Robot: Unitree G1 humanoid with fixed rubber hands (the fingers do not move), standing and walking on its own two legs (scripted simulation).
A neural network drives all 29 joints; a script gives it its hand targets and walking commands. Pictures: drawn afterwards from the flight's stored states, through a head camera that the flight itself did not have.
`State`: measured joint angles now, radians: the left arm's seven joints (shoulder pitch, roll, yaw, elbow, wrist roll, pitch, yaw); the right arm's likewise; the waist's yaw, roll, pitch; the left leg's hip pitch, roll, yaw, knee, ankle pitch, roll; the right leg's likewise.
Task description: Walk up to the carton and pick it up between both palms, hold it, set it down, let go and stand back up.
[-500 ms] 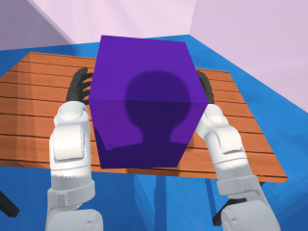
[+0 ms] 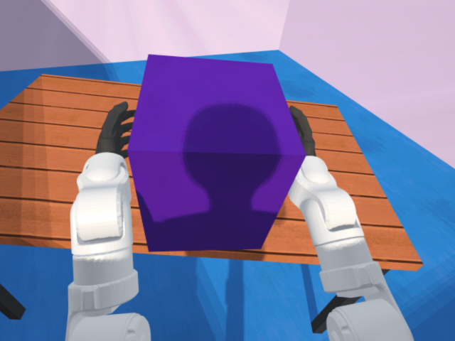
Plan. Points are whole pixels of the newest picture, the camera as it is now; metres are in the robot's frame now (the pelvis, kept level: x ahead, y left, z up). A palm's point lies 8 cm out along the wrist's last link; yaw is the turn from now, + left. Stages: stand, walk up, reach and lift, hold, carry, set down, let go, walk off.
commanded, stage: hold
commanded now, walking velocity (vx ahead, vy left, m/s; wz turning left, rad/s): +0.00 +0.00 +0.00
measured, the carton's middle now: (209, 159) +0.37 +0.01 +0.16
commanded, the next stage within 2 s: none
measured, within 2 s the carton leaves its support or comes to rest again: neither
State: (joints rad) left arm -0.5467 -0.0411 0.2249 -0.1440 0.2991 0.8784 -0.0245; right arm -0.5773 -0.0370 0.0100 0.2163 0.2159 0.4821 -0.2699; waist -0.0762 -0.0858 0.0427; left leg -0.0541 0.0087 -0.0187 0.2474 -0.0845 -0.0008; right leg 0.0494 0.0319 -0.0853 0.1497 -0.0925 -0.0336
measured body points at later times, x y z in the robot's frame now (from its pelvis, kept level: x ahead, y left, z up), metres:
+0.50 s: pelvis +0.00 +0.00 +0.00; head -0.02 +0.04 +0.45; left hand +0.37 +0.16 +0.20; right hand +0.37 -0.14 +0.20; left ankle +0.04 +0.12 -0.75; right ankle +0.00 -0.09 -0.75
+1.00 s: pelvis -0.01 +0.00 +0.00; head -0.03 +0.04 +0.45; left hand +0.36 +0.16 +0.20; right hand +0.36 -0.13 +0.20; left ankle +0.04 +0.12 -0.75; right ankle +0.00 -0.09 -0.75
